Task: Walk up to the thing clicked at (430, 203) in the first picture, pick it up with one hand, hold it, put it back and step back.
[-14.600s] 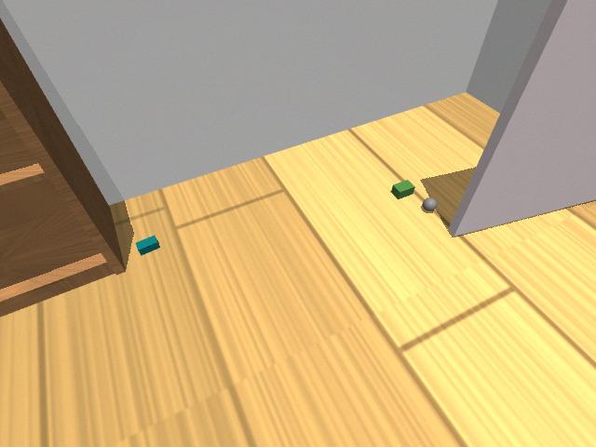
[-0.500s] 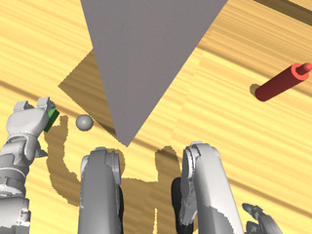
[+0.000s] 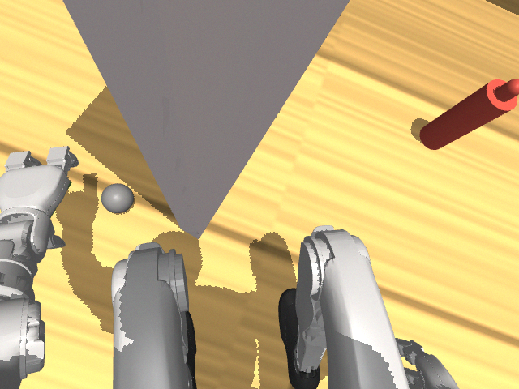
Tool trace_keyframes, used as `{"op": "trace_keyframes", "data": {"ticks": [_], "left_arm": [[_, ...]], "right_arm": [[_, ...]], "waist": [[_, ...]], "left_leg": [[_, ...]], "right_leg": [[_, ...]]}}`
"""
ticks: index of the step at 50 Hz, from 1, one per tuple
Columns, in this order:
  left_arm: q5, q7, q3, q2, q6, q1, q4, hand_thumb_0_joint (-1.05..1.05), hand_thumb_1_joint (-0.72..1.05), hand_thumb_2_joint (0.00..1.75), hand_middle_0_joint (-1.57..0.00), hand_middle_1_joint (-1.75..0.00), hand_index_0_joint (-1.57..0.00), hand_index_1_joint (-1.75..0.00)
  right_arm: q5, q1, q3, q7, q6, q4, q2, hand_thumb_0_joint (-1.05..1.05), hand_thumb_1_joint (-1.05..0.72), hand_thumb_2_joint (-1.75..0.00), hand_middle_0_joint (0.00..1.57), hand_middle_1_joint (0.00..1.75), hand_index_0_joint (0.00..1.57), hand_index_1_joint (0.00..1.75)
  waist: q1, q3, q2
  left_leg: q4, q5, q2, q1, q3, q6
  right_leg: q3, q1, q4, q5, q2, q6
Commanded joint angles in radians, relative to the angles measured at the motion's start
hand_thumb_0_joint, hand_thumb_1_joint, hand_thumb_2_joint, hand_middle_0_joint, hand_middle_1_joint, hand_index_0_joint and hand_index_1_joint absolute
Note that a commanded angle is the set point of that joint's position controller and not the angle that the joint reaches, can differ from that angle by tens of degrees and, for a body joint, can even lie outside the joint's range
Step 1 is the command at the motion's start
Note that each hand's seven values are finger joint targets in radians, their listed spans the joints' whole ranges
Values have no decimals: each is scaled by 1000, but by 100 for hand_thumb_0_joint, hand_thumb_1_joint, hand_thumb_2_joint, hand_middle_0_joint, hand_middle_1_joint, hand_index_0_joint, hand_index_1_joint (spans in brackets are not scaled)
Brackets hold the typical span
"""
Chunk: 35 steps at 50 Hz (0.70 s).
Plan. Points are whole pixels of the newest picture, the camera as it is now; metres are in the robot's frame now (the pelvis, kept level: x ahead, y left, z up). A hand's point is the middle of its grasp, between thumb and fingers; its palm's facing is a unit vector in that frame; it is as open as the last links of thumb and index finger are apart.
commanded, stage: rise first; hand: left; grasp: from above
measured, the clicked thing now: (117, 198) +0.45 +0.26 -0.31
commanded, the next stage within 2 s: approach in 0.36 s
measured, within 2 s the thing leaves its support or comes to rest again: neither
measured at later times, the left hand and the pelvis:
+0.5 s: hand (62, 205) +0.41 +0.31 -0.19, palm faces -0.45 -0.08 -0.89, open 14.2 cm; pelvis +0.01 +0.00 -0.01, yaw +0 degrees
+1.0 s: hand (120, 161) +0.49 +0.23 -0.20, palm faces -0.35 -0.03 -0.94, open 14.1 cm; pelvis +0.00 +0.00 -0.02, yaw -2 degrees
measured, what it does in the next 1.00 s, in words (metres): stands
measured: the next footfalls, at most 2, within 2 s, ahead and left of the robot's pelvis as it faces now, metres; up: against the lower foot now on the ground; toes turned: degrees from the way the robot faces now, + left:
none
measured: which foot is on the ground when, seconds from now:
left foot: down 0.00-1.00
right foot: down 0.00-1.00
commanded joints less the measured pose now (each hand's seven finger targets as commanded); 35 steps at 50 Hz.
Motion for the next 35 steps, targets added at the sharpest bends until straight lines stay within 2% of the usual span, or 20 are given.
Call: {"op": "trace_keyframes", "data": {"ticks": [1, 6, 12, 18, 20, 22, 23, 24, 25, 27, 28, 30, 31, 32, 33, 35], "left_arm": [[-10, 49, 37, 254, 0, -231, -113, 0, -57, 103, -7, -100, -6, -100], [-11, 60, 48, 268, 1, -244, -143, 0, -56, 102, -7, -100, -7, -100], [-11, 77, 55, 261, 9, -238, -115, 0, -56, 102, -7, -101, -6, -101], [-7, 83, 49, 261, 15, -248, -112, 0, -56, 102, -6, -101, -6, -101], [-6, 79, 34, 245, 20, -251, -89, 0, -56, 102, -7, -101, -6, -102], [-7, 79, 47, 263, 17, -262, -90, 0, -56, 102, -7, -101, -6, -101], [-8, 78, 47, 275, 15, -264, -90, 0, -61, 110, -8, -97, -3, -101], [-7, 80, 47, 259, 15, -259, -81, 0, -57, 102, -6, -102, -5, -102], [-11, 79, 28, 232, 15, -260, -55, 0, -56, 101, -6, -103, -6, -103], [-5, 79, -20, 182, 10, -310, -29, 0, -55, 100, -6, -104, -6, -103], [-2, 81, -29, 176, 8, -341, -24, 0, -55, 100, -6, -104, -6, -103], [-2, 89, -56, 154, 4, -381, -18, 0, -55, 101, -6, -103, -6, -103], [0, 97, -77, 130, 2, -421, -6, 0, -55, 100, -6, -104, -6, -103], [-1, 105, -103, 95, 1, -438, -5, 0, -55, 101, -6, -105, -6, -104], [7, 118, -105, 106, 4, -478, 13, 0, -54, 99, -6, -106, -7, -105], [16, 151, -91, 126, 18, -498, 21, 0, -53, 99, -6, -107, -7, -105]], "right_arm": [[-1, 180, -76, -5, -17, -17, -228, 0, -90, -90, 20, 30, 20, 30], [-2, 188, -85, -2, -14, -18, -233, 0, -90, -90, 20, 30, 20, 30], [-6, 195, -83, 3, -15, -12, -239, 0, -90, -90, 20, 30, 20, 30], [-8, 183, -77, 4, -17, -10, -238, 0, -90, -90, 20, 30, 20, 30], [-6, 191, -78, 8, -20, -8, -238, 0, -90, -90, 20, 30, 20, 30], [-8, 193, -78, 7, -18, -9, -243, 0, -90, -90, 20, 30, 20, 30], [-6, 193, -76, 8, -19, -10, -240, 0, -91, -90, 20, 30, 20, 30], [-9, 198, -73, 9, -18, -13, -241, 0, -90, -90, 20, 30, 20, 30], [-8, 194, -71, 9, -19, -10, -238, 0, -90, -90, 20, 30, 20, 30], [-12, 202, -68, 13, -27, 2, -238, 0, -90, -90, 20, 30, 20, 30], [-14, 207, -63, 14, -30, 3, -244, 0, -90, -90, 20, 30, 20, 30], [-14, 214, -59, 14, -34, 6, -249, 0, -90, -90, 20, 30, 20, 30], [-17, 219, -56, 15, -39, 10, -251, 0, -90, -90, 20, 30, 20, 30], [-19, 217, -53, 15, -44, 9, -247, 0, -90, -90, 20, 30, 20, 30], [-25, 218, -46, 16, -50, 16, -249, 0, -90, -90, 20, 30, 20, 30], [-32, 233, -41, 16, -54, 19, -258, 0, -90, -90, 20, 30, 20, 30]], "waist": [[6, -642, 220], [-2, -681, 219], [-8, -658, 222], [-9, -662, 258], [-23, -647, 247], [-22, -650, 240], [-18, -643, 234], [-25, -644, 226], [-31, -629, 206], [-64, -609, 217], [-82, -592, 224], [-95, -598, 229], [-116, -584, 242], [-121, -587, 250], [-139, -584, 239], [-140, -610, 254]], "left_leg": [[-252, 121, -36, 502, 76, 28], [-229, 160, -34, 513, 78, 28], [-225, 165, -32, 509, 75, 27], [-218, 171, -30, 516, 69, 24], [-216, 172, -30, 522, 67, 24], [-214, 160, -33, 497, 69, 27], [-207, 151, -33, 478, 75, 29], [-203, 152, -35, 467, 77, 30], [-201, 146, -32, 466, 71, 29], [-192, 143, -31, 471, 65, 28], [-192, 139, -32, 465, 59, 29], [-192, 131, -29, 476, 48, 25], [-194, 115, -26, 481, 42, 22], [-192, 111, -27, 480, 44, 21], [-180, 107, -28, 476, 47, 21], [-170, 141, -29, 489, 55, 20]], "right_leg": [[-67, 272, -227, 128, 35, -54], [-63, 295, -222, 177, 36, -51], [-66, 274, -205, 177, 33, -50], [-71, 253, -186, 183, 36, -48], [-74, 246, -186, 188, 36, -49], [-72, 257, -193, 179, 37, -49], [-70, 268, -197, 174, 38, -51], [-70, 276, -197, 176, 37, -48], [-75, 255, -194, 169, 40, -50], [-82, 230, -188, 172, 42, -49], [-88, 218, -182, 166, 40, -46], [-94, 202, -179, 159, 43, -48], [-100, 178, -171, 146, 41, -48], [-102, 179, -183, 145, 46, -48], [-102, 182, -185, 146, 47, -48], [-101, 212, -177, 176, 45, -42]]}}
